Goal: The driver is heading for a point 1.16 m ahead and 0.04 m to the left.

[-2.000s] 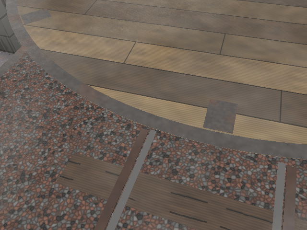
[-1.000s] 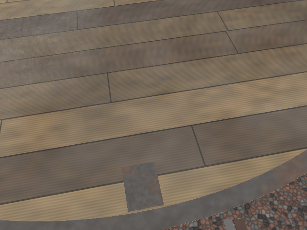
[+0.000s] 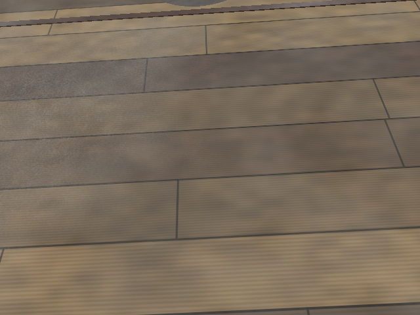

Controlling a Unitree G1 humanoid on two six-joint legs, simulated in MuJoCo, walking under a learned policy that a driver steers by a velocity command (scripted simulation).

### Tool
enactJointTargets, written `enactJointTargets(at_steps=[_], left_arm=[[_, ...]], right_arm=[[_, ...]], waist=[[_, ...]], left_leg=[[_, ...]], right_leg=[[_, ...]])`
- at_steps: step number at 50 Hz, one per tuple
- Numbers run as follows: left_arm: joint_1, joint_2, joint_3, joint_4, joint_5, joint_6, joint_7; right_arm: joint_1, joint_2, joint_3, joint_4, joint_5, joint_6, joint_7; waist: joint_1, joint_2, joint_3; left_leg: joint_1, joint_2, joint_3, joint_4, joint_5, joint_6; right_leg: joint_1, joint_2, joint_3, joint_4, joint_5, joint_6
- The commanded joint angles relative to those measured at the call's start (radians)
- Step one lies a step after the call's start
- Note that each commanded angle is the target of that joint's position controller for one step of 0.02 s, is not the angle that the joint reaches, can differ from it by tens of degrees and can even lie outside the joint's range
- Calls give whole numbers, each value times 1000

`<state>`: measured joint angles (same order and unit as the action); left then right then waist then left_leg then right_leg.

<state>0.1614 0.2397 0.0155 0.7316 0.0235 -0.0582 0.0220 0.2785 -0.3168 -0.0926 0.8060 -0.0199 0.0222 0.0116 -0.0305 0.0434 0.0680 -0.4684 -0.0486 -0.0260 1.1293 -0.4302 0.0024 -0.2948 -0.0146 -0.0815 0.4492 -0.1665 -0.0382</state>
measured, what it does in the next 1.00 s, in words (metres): steps on the spot: left foot, then right foot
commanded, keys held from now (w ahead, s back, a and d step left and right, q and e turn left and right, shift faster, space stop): q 0.40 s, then no key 0.04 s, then e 0.26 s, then w+e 0.30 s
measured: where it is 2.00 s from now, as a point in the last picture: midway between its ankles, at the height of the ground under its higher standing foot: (239, 280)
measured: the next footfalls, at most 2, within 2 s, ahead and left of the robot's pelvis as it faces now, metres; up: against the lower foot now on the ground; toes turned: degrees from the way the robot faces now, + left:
left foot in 0.30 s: +0.10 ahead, +0.12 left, +0.00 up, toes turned +13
right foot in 0.70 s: +0.11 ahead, -0.07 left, +0.00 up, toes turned +14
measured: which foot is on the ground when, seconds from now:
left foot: up 0.00-0.28, down 0.30-0.72, up 0.74-1.00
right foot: down 0.00-0.30, up 0.32-0.68, down 0.70-1.00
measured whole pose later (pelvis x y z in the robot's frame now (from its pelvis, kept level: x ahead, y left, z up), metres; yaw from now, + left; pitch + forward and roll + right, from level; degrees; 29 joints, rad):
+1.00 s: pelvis +0.08 +0.04 +0.00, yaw +4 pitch +1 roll +0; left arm 0.35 0.29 0.09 0.83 0.01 0.02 -0.01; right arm 0.18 -0.29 -0.04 0.74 -0.02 -0.02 0.00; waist 0.04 -0.01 0.00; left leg -0.27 -0.04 -0.02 0.51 -0.34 0.01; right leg -0.19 0.06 0.17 0.44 -0.26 -0.03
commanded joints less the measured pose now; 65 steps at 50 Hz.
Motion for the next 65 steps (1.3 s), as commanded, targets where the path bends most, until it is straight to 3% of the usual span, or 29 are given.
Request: enactJointTargets(at_steps=[1, 7, 13, 14, 15, 16, 17, 18, 19, 21, 24, 28, 31, 34, 35, 36, 37, 38, 40, 45, 48, 50, 51, 52, 53, 54, 56, 60, 65], left_arm=[[50, 125, 35, -34, -2, -11, 4], [56, 155, 51, -20, 0, 12, 1], [96, 214, 79, -6, -9, 54, -5], [131, 205, 80, 7, -5, 62, -5], [186, 159, 70, -4, 5, 71, -10], [151, 104, 50, -71, 1, 86, -2], [100, 151, 60, -62, 10, 103, 3], [84, 131, 56, -70, -7, 105, 3], [74, 136, 57, -57, -12, 99, 4], [107, 161, 67, -33, 7, 97, -2], [141, 129, 60, -10, -5, 110, -11], [103, 79, 37, 5, -9, 123, -17], [91, 105, 41, 13, -17, 121, -17], [124, 103, 38, 23, -13, 97, -16], [123, 127, 40, 18, -4, 84, -13], [116, 196, 53, 10, 1, 73, -11], [136, 240, 79, 29, -17, 75, -21], [191, 240, 86, 38, -7, 78, -27], [179, 201, 81, 44, 2, 82, -24], [161, 193, 96, 43, -10, 67, -27], [125, 212, 111, 31, -10, 66, -35], [67, 186, 110, 13, -13, 64, -33], [50, 126, 95, -11, -16, 53, -32], [22, 50, 69, -63, -24, 43, -36], [12, 126, 79, -61, 3, 42, -36], [21, 150, 87, -39, 6, 39, -48], [63, 137, 87, -7, 13, 42, -71], [-16, 111, 73, -37, 13, 57, -98], [-169, 77, 47, -98, 15, 57, -117]], right_arm=[[83, -27, -6, -51, -2, 20, 18], [-67, -3, 20, -124, -2, 37, 42], [-115, -31, 16, -172, -2, 25, 37], [-79, -48, 11, -158, -12, 12, 28], [-29, -141, -10, -156, -23, -4, 12], [-11, -263, -39, -177, -3, -2, 8], [79, -219, -39, -147, 17, 2, 4], [39, -190, -28, -145, 17, 8, -5], [-41, -142, -15, -151, 13, 15, -12], [-135, -88, 4, -172, 15, 19, -18], [-112, -74, 13, -160, 11, 4, -12], [-109, -22, 44, -124, -8, -8, -19], [-95, -72, 38, -93, -15, -6, -24], [-106, -105, 27, -78, 6, 3, -38], [-101, -93, 27, -79, 6, 1, -43], [-88, -47, 37, -106, 7, 0, -41], [-146, -28, 43, -118, -4, 2, -42], [-176, -48, 38, -131, -17, 0, -36], [-185, -61, 27, -137, -11, -11, -13], [-189, -15, 42, -131, -9, -48, 10], [-142, -20, 43, -128, 5, -56, -3], [1, -38, 34, -84, 4, -69, -30], [105, -122, 16, -69, -6, -80, -46], [152, -257, -12, -72, -18, -78, -51], [97, -228, -11, -66, -30, -74, -52], [43, -146, 10, -80, -19, -80, -47], [1, -81, 30, -87, -10, -96, -40], [96, -70, 31, -42, -5, -115, -24], [129, -59, 34, -7, -5, -116, -17]], waist=[[-8, -170, -141], [16, -190, -118], [33, -177, -111], [20, -103, -129], [17, 134, -160], [4, 276, -144], [-48, 101, -176], [-25, 123, -158], [11, 82, -94], [49, 98, -106], [51, 45, -157], [24, 82, -128], [12, 86, -93], [52, 25, -74], [47, -21, -74], [5, -159, -97], [36, -252, -44], [78, -265, -15], [64, -217, 34], [71, -169, -30], [46, -186, -51], [-40, -122, -62], [-84, 22, -100], [-96, 234, -119], [-45, 113, -27], [-10, 30, 27], [19, 51, 26], [-9, 51, 4], [-31, 57, 37]], left_leg=[[-53, 34, -14, 8, 59, -21], [46, 68, 51, -277, 180, -9], [189, 33, 105, -574, 135, 42], [282, 29, 67, -684, 222, 58], [405, 225, -201, -798, 401, 101], [433, 455, -535, -821, 682, 276], [463, 428, -449, -764, 836, 337], [414, 382, -389, -773, 755, 336], [347, 298, -314, -803, 629, 281], [315, 216, -237, -800, 644, 229], [320, 220, -203, -804, 670, 227], [258, 217, -175, -850, 438, 199], [236, 239, -195, -834, 349, 198], [220, 237, -186, -754, 373, 156], [202, 211, -167, -698, 358, 118], [151, 94, -68, -601, 169, 72], [78, -29, 51, -503, 18, 38], [-3, -35, 41, -369, -65, 36], [-84, 11, -12, -245, -40, 33], [-11, 0, 22, -407, 25, -9], [172, -22, 35, -596, 37, -1], [478, -8, 23, -783, 175, 12], [648, 176, -169, -867, -9, 41], [671, 442, -592, -1028, -381, 123], [539, 481, -632, -1032, -408, 183], [481, 426, -532, -1022, -335, 179], [463, 322, -303, -1028, -75, 135], [500, 279, -91, -997, 297, 130], [482, 268, 63, -982, 522, 130]], right_leg=[[154, -276, 147, -130, 660, -160], [92, -267, 13, -140, 460, -142], [118, -295, -12, 17, 242, -84], [79, -264, -46, 122, 147, -38], [-60, -178, -118, 371, -111, 27], [-308, 6, -80, 543, -529, 80], [-315, -21, 56, 684, -504, 85], [-325, -22, 85, 708, -435, 84], [-312, -45, 111, 661, -337, 82], [-250, -29, 92, 633, -249, 81], [-182, -15, 81, 583, -231, 80], [-31, -22, 84, 336, -210, 59], [35, 16, 68, 220, -222, 36], [112, 27, 71, -2, -76, 5], [132, -27, 161, -63, -17, -12], [135, -155, 367, -118, 27, -66], [92, -235, 508, -175, -100, -152], [105, -283, 602, -246, -285, -211], [90, -248, 603, -312, -507, -218], [158, -130, 480, -254, -298, -188], [58, -104, 488, -205, -313, -172], [-150, -27, 450, -80, -355, -108], [-317, 49, 358, 122, -423, -58], [-488, 172, 203, 378, -435, -29], [-511, 61, 227, 516, -337, -38], [-497, 30, 231, 552, -255, -40], [-452, 3, 189, 577, -140, -12], [-500, -10, 147, 629, -27, 16], [-471, -21, 69, 421, 77, 26]])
